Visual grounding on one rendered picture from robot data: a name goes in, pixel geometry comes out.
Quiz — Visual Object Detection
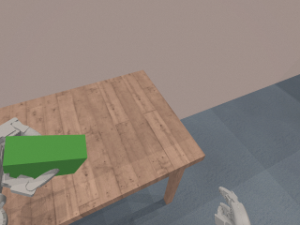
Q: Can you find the robot left hand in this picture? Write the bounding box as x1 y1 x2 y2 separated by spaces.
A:
0 117 60 198

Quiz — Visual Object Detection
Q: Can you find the table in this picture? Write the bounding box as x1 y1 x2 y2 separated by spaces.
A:
0 70 205 225

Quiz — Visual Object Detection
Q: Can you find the robot right hand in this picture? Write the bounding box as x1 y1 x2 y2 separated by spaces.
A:
215 187 251 225

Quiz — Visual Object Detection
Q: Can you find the sponge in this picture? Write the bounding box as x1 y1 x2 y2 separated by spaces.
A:
3 134 87 179

